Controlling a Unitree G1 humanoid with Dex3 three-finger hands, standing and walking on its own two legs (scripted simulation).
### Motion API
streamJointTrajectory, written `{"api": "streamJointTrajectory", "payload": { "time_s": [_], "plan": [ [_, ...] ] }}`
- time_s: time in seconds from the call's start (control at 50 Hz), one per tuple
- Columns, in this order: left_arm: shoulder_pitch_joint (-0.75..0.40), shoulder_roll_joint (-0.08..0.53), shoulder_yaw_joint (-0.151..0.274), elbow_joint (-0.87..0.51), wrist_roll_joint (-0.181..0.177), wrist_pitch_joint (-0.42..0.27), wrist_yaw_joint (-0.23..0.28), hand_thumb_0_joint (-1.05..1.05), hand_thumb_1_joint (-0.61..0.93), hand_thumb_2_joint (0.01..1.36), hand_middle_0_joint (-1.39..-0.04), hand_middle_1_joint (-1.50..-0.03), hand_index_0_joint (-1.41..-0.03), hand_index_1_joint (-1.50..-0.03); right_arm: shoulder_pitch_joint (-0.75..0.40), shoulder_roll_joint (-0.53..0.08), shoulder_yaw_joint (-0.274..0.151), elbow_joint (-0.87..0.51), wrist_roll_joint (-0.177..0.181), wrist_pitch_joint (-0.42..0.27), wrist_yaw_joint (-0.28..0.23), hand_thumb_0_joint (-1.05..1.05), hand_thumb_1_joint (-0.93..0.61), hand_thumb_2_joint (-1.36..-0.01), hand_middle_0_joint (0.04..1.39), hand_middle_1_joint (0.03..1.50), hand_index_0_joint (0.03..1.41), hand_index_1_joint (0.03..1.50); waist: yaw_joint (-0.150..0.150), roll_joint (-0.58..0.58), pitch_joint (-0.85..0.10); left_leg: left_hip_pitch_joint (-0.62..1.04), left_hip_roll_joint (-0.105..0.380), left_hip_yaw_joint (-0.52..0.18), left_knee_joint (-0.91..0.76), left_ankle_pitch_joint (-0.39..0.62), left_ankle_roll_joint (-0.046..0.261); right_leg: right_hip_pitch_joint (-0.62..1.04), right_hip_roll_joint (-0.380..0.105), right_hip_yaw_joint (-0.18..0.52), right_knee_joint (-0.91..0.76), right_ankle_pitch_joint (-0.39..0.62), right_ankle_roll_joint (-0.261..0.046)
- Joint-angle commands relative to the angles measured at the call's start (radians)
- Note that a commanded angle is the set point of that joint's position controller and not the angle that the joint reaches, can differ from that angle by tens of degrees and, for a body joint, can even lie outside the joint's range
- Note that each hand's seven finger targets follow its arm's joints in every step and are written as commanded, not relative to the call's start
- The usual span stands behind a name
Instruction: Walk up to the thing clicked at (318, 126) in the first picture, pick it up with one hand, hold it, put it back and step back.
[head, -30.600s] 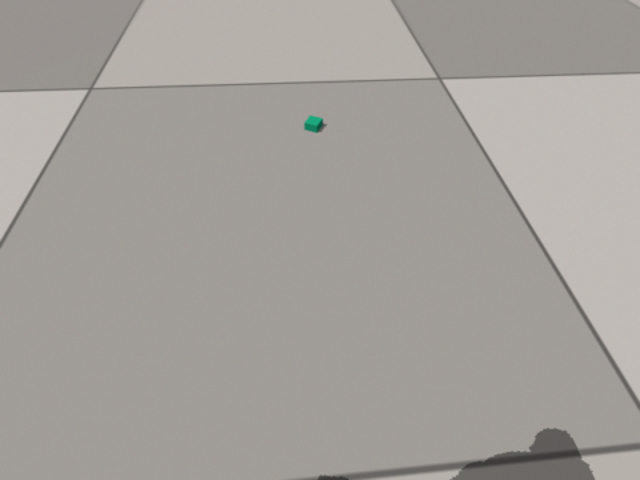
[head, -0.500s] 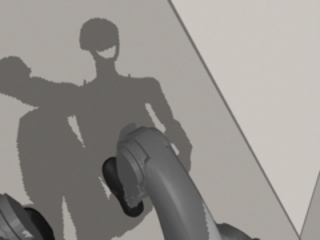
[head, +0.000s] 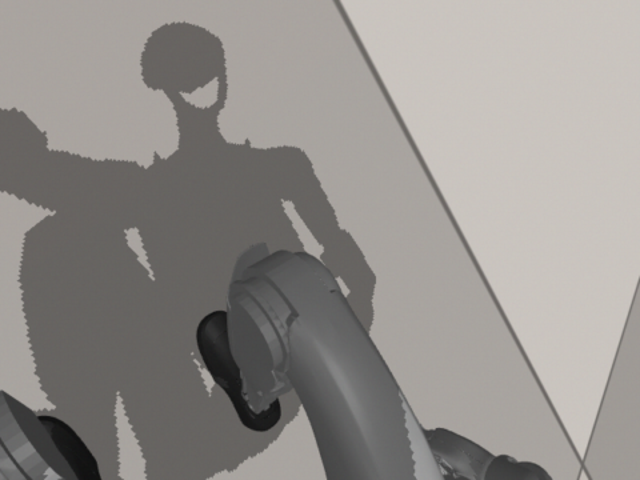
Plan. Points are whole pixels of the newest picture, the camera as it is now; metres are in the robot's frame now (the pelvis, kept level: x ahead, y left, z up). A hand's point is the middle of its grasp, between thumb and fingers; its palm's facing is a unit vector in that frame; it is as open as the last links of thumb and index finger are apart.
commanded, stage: rest palm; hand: left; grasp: from above
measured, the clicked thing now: out of the picture +0.41 +0.40 -0.30
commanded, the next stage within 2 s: none
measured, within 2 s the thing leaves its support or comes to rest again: neither
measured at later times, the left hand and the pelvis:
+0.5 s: hand out of the picture +0.42 +0.38 -0.26, palm faces +0.08 -0.44 -0.90, open 12.8 cm; pelvis +0.00 +0.00 +0.00, yaw +0 degrees
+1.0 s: hand out of the picture +0.43 +0.38 -0.26, palm faces +0.10 -0.43 -0.90, open 13.3 cm; pelvis +0.00 +0.00 +0.00, yaw +0 degrees
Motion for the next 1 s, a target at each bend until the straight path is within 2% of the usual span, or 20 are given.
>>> {"api": "streamJointTrajectory", "payload": {
  "time_s": [0.0, 0.06, 0.08, 0.12, 0.22, 0.28, 0.32, 0.42, 0.54, 0.64, 0.76, 0.8, 0.9, 0.98],
  "plan": [
    [-0.195, 0.179, -0.041, -0.103, 0.036, -0.001, 0.032, 0.0, -0.347, 0.86, -0.283, -0.832, -0.239, -0.882, 0.237, -0.355, -0.082, 0.051, -0.002, 0.012, -0.004, 0.0, -0.938, -0.918, 0.199, 0.301, 0.199, 0.301, -0.066, 0.627, -0.66, 0.529, 0.028, 0.056, -0.247, 0.283, 0.009, 0.393, 0.038, -0.058, -0.195, 0.382, -0.025],
    [-0.188, 0.188, -0.038, -0.104, 0.045, -0.002, 0.03, 0.0, -0.372, 0.855, -0.261, -0.84, -0.218, -0.889, 0.226, -0.353, -0.088, 0.065, 0.001, 0.009, -0.008, 0.0, -0.937, -0.918, 0.199, 0.301, 0.199, 0.301, -0.063, 0.623, -0.643, 0.516, 0.025, 0.058, -0.251, 0.237, 0.012, 0.39, 0.037, -0.056, -0.207, 0.348, -0.025],
    [-0.184, 0.171, -0.04, -0.118, 0.041, -0.003, 0.032, 0.0, -0.379, 0.873, -0.263, -0.846, -0.218, -0.898, 0.221, -0.352, -0.09, 0.052, 0.004, 0.011, -0.005, 0.0, -0.939, -0.919, 0.198, 0.301, 0.199, 0.301, -0.06, 0.624, -0.649, 0.524, 0.03, 0.058, -0.245, 0.258, 0.009, 0.386, 0.035, -0.056, -0.202, 0.361, -0.024],
    [-0.186, 0.178, -0.044, -0.126, 0.053, -0.005, 0.032, 0.0, -0.366, 0.877, -0.264, -0.856, -0.221, -0.905, 0.221, -0.348, -0.09, 0.06, 0.004, 0.01, -0.003, 0.0, -0.937, -0.918, 0.199, 0.301, 0.199, 0.301, -0.059, 0.642, -0.65, 0.54, 0.029, 0.049, -0.256, 0.264, 0.005, 0.37, 0.031, -0.06, -0.193, 0.36, -0.028],
    [-0.17, 0.158, -0.032, -0.118, 0.015, -0.006, 0.037, 0.0, -0.306, 0.864, -0.312, -0.829, -0.27, -0.878, 0.234, -0.357, -0.088, 0.053, 0.005, 0.006, 0.0, 0.0, -0.937, -0.917, 0.199, 0.301, 0.199, 0.301, -0.064, 0.605, -0.663, 0.529, 0.029, 0.06, -0.235, 0.305, 0.011, 0.41, 0.04, -0.054, -0.197, 0.407, -0.02],
    [-0.18, 0.158, -0.028, -0.11, 0.003, -0.008, 0.028, 0.0, -0.324, 0.853, -0.298, -0.818, -0.254, -0.869, 0.232, -0.361, -0.09, 0.065, 0.004, 0.004, 0.001, 0.0, -0.937, -0.918, 0.199, 0.301, 0.199, 0.301, -0.062, 0.61, -0.649, 0.513, 0.027, 0.061, -0.241, 0.289, 0.01, 0.387, 0.032, -0.052, -0.197, 0.385, -0.021],
    [-0.177, 0.175, -0.026, -0.099, 0.018, -0.01, 0.025, 0.0, -0.351, 0.849, -0.275, -0.826, -0.232, -0.876, 0.232, -0.358, -0.09, 0.073, 0.009, 0.002, -0.006, 0.0, -0.937, -0.918, 0.199, 0.301, 0.199, 0.301, -0.057, 0.608, -0.649, 0.515, 0.029, 0.058, -0.243, 0.26, 0.009, 0.375, 0.036, -0.057, -0.202, 0.36, -0.023],
    [-0.181, 0.178, -0.044, -0.11, 0.055, -0.006, 0.031, 0.0, -0.35, 0.88, -0.27, -0.856, -0.228, -0.904, 0.237, -0.352, -0.086, 0.069, 0.001, 0.009, -0.011, 0.0, -0.935, -0.917, 0.199, 0.301, 0.199, 0.301, -0.058, 0.633, -0.663, 0.539, 0.03, 0.059, -0.245, 0.297, 0.007, 0.396, 0.036, -0.061, -0.2, 0.388, -0.025],
    [-0.168, 0.178, -0.019, -0.098, 0.028, -0.014, 0.045, 0.0, -0.373, 0.88, -0.256, -0.857, -0.214, -0.905, 0.224, -0.353, -0.089, 0.081, -0.005, 0.001, -0.008, 0.0, -0.936, -0.917, 0.198, 0.301, 0.199, 0.3, -0.06, 0.627, -0.659, 0.544, 0.03, 0.057, -0.246, 0.278, 0.006, 0.394, 0.034, -0.06, -0.2, 0.379, -0.026],
    [-0.183, 0.169, -0.029, -0.115, 0.012, -0.012, 0.042, 0.0, -0.369, 0.901, -0.255, -0.875, -0.213, -0.923, 0.224, -0.355, -0.081, 0.063, -0.003, 0.002, -0.003, 0.0, -0.936, -0.917, 0.199, 0.301, 0.199, 0.301, -0.057, 0.632, -0.671, 0.545, 0.028, 0.065, -0.23, 0.326, 0.007, 0.402, 0.032, -0.056, -0.196, 0.414, -0.022],
    [-0.183, 0.172, -0.037, -0.116, 0.033, -0.01, 0.039, 0.0, -0.4, 0.914, -0.217, -0.904, -0.178, -0.948, 0.231, -0.35, -0.08, 0.072, -0.006, 0.008, -0.005, 0.0, -0.933, -0.916, 0.199, 0.301, 0.199, 0.301, -0.058, 0.656, -0.669, 0.553, 0.028, 0.063, -0.242, 0.322, 0.004, 0.395, 0.032, -0.058, -0.191, 0.407, -0.026],
    [-0.179, 0.172, -0.035, -0.114, 0.034, -0.008, 0.038, 0.0, -0.428, 0.912, -0.193, -0.915, -0.156, -0.958, 0.24, -0.358, -0.084, 0.064, -0.005, 0.012, -0.003, 0.0, -0.933, -0.916, 0.199, 0.3, 0.199, 0.3, -0.064, 0.642, -0.671, 0.551, 0.029, 0.059, -0.243, 0.314, 0.005, 0.404, 0.035, -0.06, -0.193, 0.403, -0.025],
    [-0.171, 0.176, -0.028, -0.111, 0.029, -0.007, 0.042, 0.0, -0.424, 0.926, -0.206, -0.918, -0.166, -0.964, 0.228, -0.359, -0.09, 0.07, -0.003, 0.005, -0.005, 0.0, -0.935, -0.917, 0.199, 0.301, 0.199, 0.3, -0.057, 0.617, -0.67, 0.525, 0.025, 0.066, -0.238, 0.28, 0.012, 0.412, 0.037, -0.054, -0.203, 0.388, -0.022],
    [-0.159, 0.172, -0.03, -0.114, 0.019, -0.005, 0.033, 0.0, -0.423, 0.917, -0.197, -0.917, -0.16, -0.96, 0.231, -0.352, -0.085, 0.061, 0.0, 0.004, -0.004, 0.0, -0.933, -0.915, 0.199, 0.3, 0.199, 0.3, -0.052, 0.603, -0.688, 0.515, 0.024, 0.077, -0.223, 0.306, 0.016, 0.425, 0.041, -0.048, -0.209, 0.405, -0.019]
  ]
}}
